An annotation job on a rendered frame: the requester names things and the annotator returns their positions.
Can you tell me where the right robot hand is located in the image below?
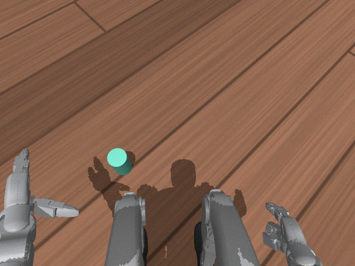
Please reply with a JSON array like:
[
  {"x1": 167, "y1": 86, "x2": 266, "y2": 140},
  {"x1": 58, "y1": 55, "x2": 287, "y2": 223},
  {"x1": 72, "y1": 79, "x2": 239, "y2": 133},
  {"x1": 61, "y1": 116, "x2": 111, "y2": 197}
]
[{"x1": 262, "y1": 202, "x2": 307, "y2": 254}]

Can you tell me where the right robot foot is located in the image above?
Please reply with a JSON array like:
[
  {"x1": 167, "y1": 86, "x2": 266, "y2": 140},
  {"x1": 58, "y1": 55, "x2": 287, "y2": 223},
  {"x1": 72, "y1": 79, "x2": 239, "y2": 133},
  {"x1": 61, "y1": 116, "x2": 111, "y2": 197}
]
[{"x1": 194, "y1": 222, "x2": 214, "y2": 266}]

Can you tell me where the left robot arm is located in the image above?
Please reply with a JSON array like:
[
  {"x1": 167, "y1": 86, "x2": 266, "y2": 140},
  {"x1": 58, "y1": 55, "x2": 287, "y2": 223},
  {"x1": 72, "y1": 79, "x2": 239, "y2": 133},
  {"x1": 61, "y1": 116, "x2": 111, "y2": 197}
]
[{"x1": 0, "y1": 204, "x2": 37, "y2": 266}]

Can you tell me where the can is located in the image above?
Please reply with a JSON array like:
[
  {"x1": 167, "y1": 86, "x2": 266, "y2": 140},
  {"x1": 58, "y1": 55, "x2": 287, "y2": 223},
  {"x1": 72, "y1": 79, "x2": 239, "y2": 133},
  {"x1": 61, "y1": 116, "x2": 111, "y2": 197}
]
[{"x1": 107, "y1": 148, "x2": 132, "y2": 175}]

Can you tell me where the left robot hand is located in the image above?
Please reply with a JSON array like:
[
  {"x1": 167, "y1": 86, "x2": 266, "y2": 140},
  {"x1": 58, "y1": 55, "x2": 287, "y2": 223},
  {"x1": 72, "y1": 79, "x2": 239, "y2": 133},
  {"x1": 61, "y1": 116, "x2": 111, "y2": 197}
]
[{"x1": 4, "y1": 149, "x2": 79, "y2": 218}]

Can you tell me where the right robot arm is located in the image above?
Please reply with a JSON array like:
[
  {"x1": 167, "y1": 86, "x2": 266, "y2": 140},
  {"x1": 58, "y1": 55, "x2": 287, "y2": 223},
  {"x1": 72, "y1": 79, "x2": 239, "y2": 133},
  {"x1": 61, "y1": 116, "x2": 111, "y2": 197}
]
[{"x1": 286, "y1": 243, "x2": 323, "y2": 266}]

